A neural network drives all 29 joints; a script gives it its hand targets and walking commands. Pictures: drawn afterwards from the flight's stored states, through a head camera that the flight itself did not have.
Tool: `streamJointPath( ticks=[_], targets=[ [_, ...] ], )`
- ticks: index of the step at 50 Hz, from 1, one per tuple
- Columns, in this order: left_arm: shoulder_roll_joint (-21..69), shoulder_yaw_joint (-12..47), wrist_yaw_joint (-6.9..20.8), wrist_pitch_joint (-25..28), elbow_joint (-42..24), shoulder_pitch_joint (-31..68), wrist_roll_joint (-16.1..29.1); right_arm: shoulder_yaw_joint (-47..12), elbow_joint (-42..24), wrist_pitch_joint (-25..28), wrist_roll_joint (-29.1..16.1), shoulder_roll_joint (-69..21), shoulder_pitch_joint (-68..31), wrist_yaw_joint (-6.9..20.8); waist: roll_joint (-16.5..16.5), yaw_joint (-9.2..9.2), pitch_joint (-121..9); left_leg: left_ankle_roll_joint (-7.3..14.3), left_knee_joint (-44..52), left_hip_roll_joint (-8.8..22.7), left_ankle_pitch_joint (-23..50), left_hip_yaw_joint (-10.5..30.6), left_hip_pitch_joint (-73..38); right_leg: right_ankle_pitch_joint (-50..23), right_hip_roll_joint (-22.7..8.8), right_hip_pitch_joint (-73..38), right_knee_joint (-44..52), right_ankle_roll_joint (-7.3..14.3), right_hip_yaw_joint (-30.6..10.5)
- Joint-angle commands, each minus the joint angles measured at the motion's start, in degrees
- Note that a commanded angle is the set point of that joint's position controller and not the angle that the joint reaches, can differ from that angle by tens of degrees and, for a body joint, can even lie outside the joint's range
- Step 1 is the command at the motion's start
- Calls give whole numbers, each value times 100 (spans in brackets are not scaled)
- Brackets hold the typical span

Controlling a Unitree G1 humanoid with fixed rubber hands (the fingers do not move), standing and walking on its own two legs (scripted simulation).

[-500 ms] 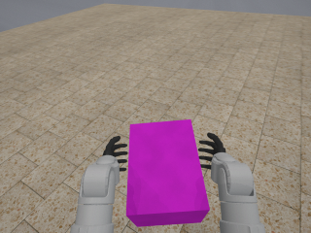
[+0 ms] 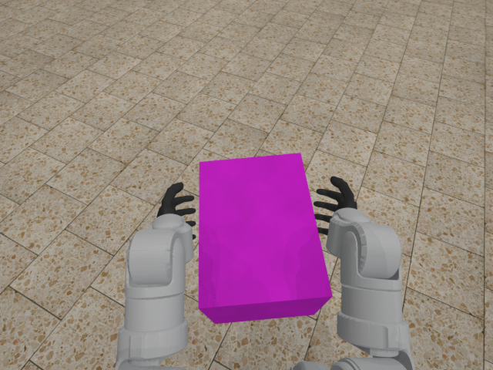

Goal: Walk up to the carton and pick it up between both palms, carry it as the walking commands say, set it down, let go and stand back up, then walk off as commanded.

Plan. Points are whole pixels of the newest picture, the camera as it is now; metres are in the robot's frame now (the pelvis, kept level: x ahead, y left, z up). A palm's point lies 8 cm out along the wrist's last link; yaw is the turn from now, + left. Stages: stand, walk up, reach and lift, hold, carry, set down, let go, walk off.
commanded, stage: carry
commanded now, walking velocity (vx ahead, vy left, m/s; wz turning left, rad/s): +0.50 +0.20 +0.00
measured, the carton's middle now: (257, 239) +0.34 -0.01 -0.02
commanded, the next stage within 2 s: none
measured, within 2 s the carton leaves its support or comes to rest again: neither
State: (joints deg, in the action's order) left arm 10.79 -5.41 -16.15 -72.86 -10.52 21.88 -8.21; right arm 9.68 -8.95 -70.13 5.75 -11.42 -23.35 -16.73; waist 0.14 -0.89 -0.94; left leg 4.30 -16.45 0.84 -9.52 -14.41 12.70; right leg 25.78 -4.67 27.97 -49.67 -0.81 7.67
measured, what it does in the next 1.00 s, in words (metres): walks ahead: right foot, then left foot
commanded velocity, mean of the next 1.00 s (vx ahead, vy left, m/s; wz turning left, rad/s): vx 0.50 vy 0.20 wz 0.00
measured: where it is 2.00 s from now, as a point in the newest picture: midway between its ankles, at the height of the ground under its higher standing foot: (154, 142)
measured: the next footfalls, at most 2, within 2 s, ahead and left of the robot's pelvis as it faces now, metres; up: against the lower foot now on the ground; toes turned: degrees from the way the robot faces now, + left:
right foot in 0.20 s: +0.24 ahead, -0.06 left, +0.00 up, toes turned -9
left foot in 0.58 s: +0.53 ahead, +0.30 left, +0.00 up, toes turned +11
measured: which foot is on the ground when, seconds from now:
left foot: down 0.00-0.24, up 0.26-0.56, down 0.58-0.98, up 1.00-1.00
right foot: up 0.00-0.18, down 0.20-0.60, up 0.62-0.90, down 0.92-1.00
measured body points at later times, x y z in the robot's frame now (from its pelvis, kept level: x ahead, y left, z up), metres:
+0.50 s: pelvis +0.31 +0.10 -0.01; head +0.34 +0.09 +0.44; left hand +0.63 +0.24 +0.07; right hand +0.64 -0.03 +0.06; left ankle +0.39 +0.28 -0.71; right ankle +0.20 -0.06 -0.75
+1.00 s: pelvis +0.66 +0.24 -0.02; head +0.66 +0.22 +0.43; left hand +0.97 +0.37 +0.07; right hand +0.97 +0.10 +0.06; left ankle +0.51 +0.30 -0.71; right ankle +0.70 +0.16 -0.75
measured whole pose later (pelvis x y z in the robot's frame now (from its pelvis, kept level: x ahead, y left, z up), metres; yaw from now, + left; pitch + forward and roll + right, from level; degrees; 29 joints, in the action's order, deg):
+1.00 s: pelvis +0.66 +0.24 -0.02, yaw +2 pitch +4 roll +0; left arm 11.0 -5.8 -10.1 -70.6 -6.1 22.3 -10.1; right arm 9.4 -9.8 -70.6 6.7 -10.4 -20.8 -17.0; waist -2.4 0.2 -4.8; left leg 2.9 -44.6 -0.8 -23.4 -8.4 11.0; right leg 13.4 -2.8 21.9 -31.7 4.1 12.6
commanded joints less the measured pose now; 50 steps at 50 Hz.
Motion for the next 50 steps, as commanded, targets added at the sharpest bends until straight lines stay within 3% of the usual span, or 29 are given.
streamJointPath(
  ticks=[1, 7, 9, 10, 11, 12, 13, 14, 16, 18, 20, 24, 26, 28, 29, 30, 31, 32, 34, 36, 37, 38, 40, 43, 46, 47, 48, 49, 50],
  targets=[
    [6179, 3387, 2343, 240, -552, 2923, 2649, -3801, -425, -89, -2458, -6112, -2765, 2461, -641, -51, -2332, 874, 466, 1605, 960, 1644, -2698, -538, -189, 746, 632, 79, -192],
    [5943, 3094, 2353, 106, 5, 2482, 2350, -3875, 73, -264, -2361, -5911, -2387, 2454, -424, 52, -1801, 788, 28, 1275, 2229, 822, -2090, -1117, 98, -132, 1482, 257, 269],
    [5992, 3095, 2433, 120, 322, 2460, 2415, -3842, 247, -298, -2324, -5823, -2552, 2493, 201, 185, -1806, 408, -1102, 830, 2838, 149, -1163, -1663, 349, -1736, 2340, 378, 712],
    [5971, 3016, 2465, 154, 449, 2301, 2392, -3878, 262, -299, -2301, -5828, -2587, 2501, 228, 281, -2006, 196, -1992, 661, 2935, 51, -326, -1822, 179, -2840, 2533, 494, 447],
    [5841, 3028, 2501, 213, 379, 2285, 2369, -3889, 361, -317, -2303, -5968, -2623, 2524, 891, 401, -2260, -20, -3362, 270, 2179, 52, 1027, -979, -772, -4097, 2876, 762, -1113],
    [5933, 3017, 2489, 215, 791, 2059, 2265, -3764, 366, -342, -2300, -5747, -2424, 2566, 1822, 272, -2195, -270, -4544, -365, -720, 627, 2630, -975, -2205, -4819, 3569, 1557, -4054],
    [6160, 3090, 2446, 303, 629, 2338, 2323, -3801, 302, -324, -2292, -5760, -2502, 2613, 1331, 216, -2131, -236, -5572, 157, -1359, 1550, 2771, -937, -2523, -4346, 3471, 1867, -4527],
    [6162, 3254, 2443, 318, 251, 2609, 2437, -3785, 426, -268, -2324, -5976, -2410, 2650, 326, 218, -1747, -276, -5878, 290, -1254, 1607, 2889, -1337, -2334, -3857, 3588, 1661, -3704],
    [6207, 3338, 2526, 349, 113, 3082, 2613, -3714, 229, -126, -2327, -6141, -2885, 2616, -334, 192, -1496, -372, -5208, 513, -465, 1599, 2612, -1336, -1946, -3088, 3782, 1021, -2388],
    [6292, 3331, 2576, 385, 0, 3354, 2822, -3740, 194, -47, -2340, -6189, -2960, 2535, 288, 125, -1229, -525, -4447, 538, -76, 1490, 2486, -1639, -1519, -2777, 3898, 617, -1218],
    [6211, 3170, 2595, 364, 44, 3180, 2784, -3805, -58, -5, -2338, -6171, -2935, 2436, 1055, 184, -1420, -676, -3609, 473, -72, 1202, 2514, -2598, -1330, -3346, 3716, 571, -684],
    [5858, 2995, 2496, 265, 307, 2639, 2553, -3759, 199, -76, -2230, -5964, -2596, 2337, 1155, 223, -1161, -698, -1682, 313, 21, 644, 1878, -3550, -1249, -3044, 3648, 493, -4],
    [5776, 2907, 2484, 275, 313, 2406, 2394, -3816, 121, -81, -2222, -5903, -2476, 2340, 1618, 239, -1320, -658, -979, 121, 407, 244, 1451, -4410, -1145, -3419, 3298, 330, 228],
    [5846, 2901, 2483, 258, 320, 2239, 2370, -3898, -208, -39, -2333, -5887, -2653, 2384, 1168, 84, -1898, -529, -448, -340, 1034, -334, -153, -5397, -794, -3194, 2089, -44, 660],
    [5991, 3003, 2460, 275, 118, 2514, 2414, -3891, -195, -27, -2398, -5941, -2687, 2374, 644, -88, -2525, -467, -494, -420, 873, -515, -1489, -4942, -477, -2751, 819, -170, 770],
    [5761, 3025, 2436, 253, 135, 2408, 2305, -3902, -161, -13, -2333, -6020, -2648, 2397, -268, -260, -2875, -199, -450, 601, 483, 870, -2622, -2718, -251, -1398, -277, -377, 657],
    [5890, 3109, 2431, 241, 80, 2438, 2357, -3764, 234, -24, -2270, -5874, -2358, 2424, -1855, -184, -2789, 493, -187, 1872, 248, 2990, -3249, 490, 410, 296, -1068, -480, 428],
    [6146, 3388, 2437, 254, -224, 2953, 2624, -3677, 86, 89, -2201, -5928, -2509, 2433, -2502, -172, -2547, 1169, 62, 2133, 1216, 3631, -3272, 850, 241, 1018, -1906, -207, -102],
    [6132, 3373, 2361, 360, -416, 3030, 2539, -3697, -35, 24, -2314, -6147, -2560, 2457, -987, -170, -2515, 801, -733, 1793, 3975, 2387, -3610, 874, 74, 1529, -2126, -78, -405],
    [6201, 3565, 2346, 366, -576, 2930, 2678, -3606, -136, 83, -2326, -6161, -2350, 2486, -765, -148, -2541, 391, -376, 1517, 3215, 1867, -2723, 63, -192, 840, -849, 18, -552],
    [6152, 3549, 2343, 404, -730, 3031, 2668, -3663, -37, 19, -2321, -6347, -2422, 2446, -661, -135, -2612, 520, -185, 1522, 2629, 1843, -2709, 41, -180, 790, -305, -13, -438],
    [6043, 3544, 2321, 406, -836, 2870, 2663, -3639, -385, 77, -2351, -6244, -2384, 2435, -1026, -104, -2672, 701, 15, 1595, 2334, 1908, -2804, 30, -96, 746, 156, -23, -363],
    [6048, 3491, 2262, 362, -969, 2784, 2659, -3761, -339, 34, -2235, -6243, -2186, 2379, -777, -45, -2507, 994, 141, 1682, 2057, 1708, -2802, -193, -60, 592, 756, 36, -319],
    [5991, 3445, 2273, 261, -779, 2646, 2596, -3828, -396, -38, -2261, -6100, -2177, 2338, -777, -23, -2256, 759, -31, 1171, 2600, 852, -2240, -1444, 206, -166, 1763, 159, 170],
    [5850, 3201, 2440, 114, 179, 1881, 2364, -3938, -60, -188, -2183, -5801, -1966, 2345, -95, 160, -2093, 330, -1033, 758, 2397, 165, -841, -2200, 335, -2313, 2542, 270, 680],
    [5793, 3104, 2502, 116, 456, 1674, 2295, -3994, 7, -225, -2195, -5810, -2116, 2394, 109, 297, -2268, 133, -1822, 626, 2169, 197, -10, -2011, -96, -3254, 2570, 416, 101],
    [5700, 3009, 2539, 147, 570, 1879, 2291, -3973, 169, -263, -2177, -5740, -2330, 2449, 1192, 330, -2318, -87, -3174, 131, 742, 226, 1188, -1155, -1404, -4047, 3093, 700, -2042],
    [5786, 3019, 2528, 244, 640, 2065, 2286, -3851, 140, -298, -2288, -5623, -2456, 2526, 1639, 312, -2051, -245, -4081, -194, -1414, 837, 2414, -859, -2197, -4400, 3611, 1517, -3965],
    [6007, 3106, 2515, 272, 568, 2151, 2396, -3964, -58, -284, -2362, -5622, -2568, 2560, 1151, 268, -1970, -169, -4829, 89, -1555, 1398, 2563, -941, -2374, -4077, 3622, 1616, -4219]
  ],
)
